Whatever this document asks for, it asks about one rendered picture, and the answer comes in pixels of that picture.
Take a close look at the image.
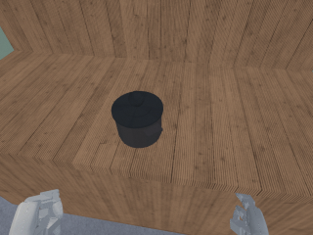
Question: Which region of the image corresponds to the pot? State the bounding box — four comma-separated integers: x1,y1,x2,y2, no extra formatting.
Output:
115,117,163,149

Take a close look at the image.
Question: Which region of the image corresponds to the robot right hand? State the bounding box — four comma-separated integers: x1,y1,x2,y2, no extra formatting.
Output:
230,193,269,235

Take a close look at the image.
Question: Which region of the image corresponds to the table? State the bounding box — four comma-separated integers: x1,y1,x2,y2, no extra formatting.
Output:
0,0,313,235

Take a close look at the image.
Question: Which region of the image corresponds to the lid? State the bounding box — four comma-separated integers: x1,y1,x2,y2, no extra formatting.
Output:
111,91,163,129

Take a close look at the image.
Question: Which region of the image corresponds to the knob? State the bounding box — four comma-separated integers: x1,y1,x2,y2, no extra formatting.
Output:
128,90,145,107

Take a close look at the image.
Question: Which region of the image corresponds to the robot left hand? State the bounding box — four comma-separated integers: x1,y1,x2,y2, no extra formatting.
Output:
9,189,64,235

